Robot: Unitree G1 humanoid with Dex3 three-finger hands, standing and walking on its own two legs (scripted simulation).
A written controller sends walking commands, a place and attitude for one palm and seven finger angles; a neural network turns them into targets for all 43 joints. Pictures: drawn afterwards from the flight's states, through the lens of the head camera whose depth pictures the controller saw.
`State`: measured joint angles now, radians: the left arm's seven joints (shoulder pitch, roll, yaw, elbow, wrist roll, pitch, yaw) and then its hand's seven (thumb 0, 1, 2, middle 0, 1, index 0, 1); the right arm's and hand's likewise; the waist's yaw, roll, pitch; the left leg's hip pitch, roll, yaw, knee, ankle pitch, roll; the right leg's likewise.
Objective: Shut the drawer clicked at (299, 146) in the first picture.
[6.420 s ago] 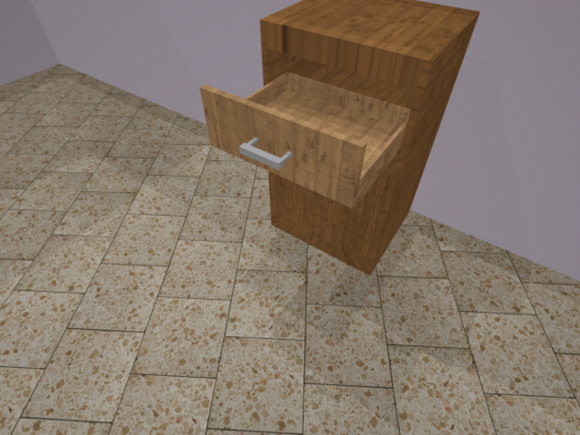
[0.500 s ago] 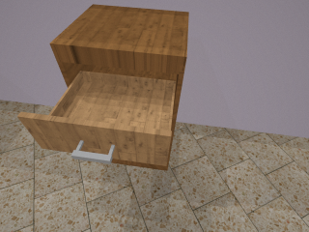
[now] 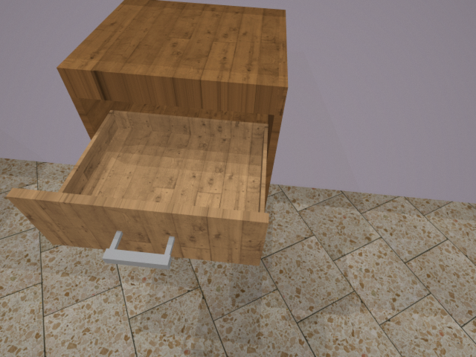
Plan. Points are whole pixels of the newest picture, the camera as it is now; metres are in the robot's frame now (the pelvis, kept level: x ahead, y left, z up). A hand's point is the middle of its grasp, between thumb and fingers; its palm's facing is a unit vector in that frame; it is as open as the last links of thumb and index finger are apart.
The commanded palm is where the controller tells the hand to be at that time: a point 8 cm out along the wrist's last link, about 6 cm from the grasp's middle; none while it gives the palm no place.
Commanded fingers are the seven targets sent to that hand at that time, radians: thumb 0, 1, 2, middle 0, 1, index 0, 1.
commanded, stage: come to a stop and stand still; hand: left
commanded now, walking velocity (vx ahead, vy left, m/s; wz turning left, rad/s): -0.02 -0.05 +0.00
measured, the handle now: (141, 249) +0.31 +0.21 -0.04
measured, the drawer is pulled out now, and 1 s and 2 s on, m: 0.30 0.30 0.30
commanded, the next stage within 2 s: look again from close up in 0.94 s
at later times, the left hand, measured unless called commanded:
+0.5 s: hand out of the picture -0.04 +0.14 -0.17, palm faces +0.01 -0.98 -0.20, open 7.3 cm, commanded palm none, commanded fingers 0.00 0.90 0.90 -0.20 -0.30 -0.20 -0.30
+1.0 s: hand out of the picture -0.07 +0.10 -0.17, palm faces +0.04 -0.99 -0.16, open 7.4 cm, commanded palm none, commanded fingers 0.00 0.90 0.90 -0.20 -0.30 -0.20 -0.30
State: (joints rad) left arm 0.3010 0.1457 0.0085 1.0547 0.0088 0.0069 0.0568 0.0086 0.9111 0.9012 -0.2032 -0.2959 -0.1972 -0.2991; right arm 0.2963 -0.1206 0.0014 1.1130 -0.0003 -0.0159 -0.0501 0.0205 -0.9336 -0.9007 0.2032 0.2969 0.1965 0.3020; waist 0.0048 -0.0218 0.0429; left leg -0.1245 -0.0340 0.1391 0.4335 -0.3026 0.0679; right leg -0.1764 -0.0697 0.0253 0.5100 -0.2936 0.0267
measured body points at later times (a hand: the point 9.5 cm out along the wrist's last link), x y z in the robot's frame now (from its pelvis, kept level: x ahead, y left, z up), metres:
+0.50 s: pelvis -0.03 -0.03 +0.00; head -0.03 -0.04 +0.45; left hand -0.04 +0.19 -0.15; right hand -0.04 -0.24 -0.16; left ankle -0.04 +0.07 -0.74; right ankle -0.03 -0.16 -0.74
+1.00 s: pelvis -0.04 -0.05 +0.00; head -0.04 -0.05 +0.45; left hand -0.07 +0.15 -0.16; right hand -0.06 -0.25 -0.16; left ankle -0.04 +0.07 -0.74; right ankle -0.03 -0.16 -0.74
